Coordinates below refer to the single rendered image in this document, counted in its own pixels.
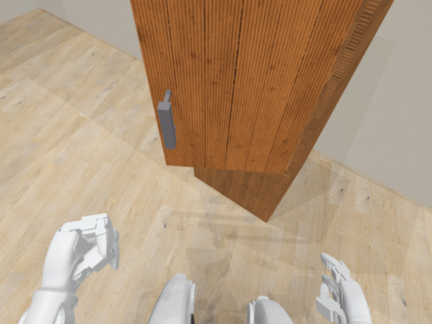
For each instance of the robot thigh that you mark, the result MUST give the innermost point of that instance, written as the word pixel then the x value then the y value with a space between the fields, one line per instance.
pixel 266 312
pixel 175 302

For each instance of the cupboard door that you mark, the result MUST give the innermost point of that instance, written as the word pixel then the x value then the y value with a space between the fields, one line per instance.
pixel 244 75

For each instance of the robot left thigh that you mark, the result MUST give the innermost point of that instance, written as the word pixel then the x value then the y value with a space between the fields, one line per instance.
pixel 175 302

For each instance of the robot left forearm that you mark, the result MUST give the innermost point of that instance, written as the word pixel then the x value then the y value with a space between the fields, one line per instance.
pixel 51 306

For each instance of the robot right hand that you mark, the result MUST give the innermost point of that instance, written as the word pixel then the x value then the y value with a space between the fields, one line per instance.
pixel 348 303

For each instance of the robot right thigh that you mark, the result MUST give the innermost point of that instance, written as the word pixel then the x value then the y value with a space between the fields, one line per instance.
pixel 266 312

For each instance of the robot left hand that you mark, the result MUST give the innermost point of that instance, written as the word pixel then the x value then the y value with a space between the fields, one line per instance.
pixel 92 239

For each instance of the handle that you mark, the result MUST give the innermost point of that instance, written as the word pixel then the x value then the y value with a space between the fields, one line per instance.
pixel 166 121

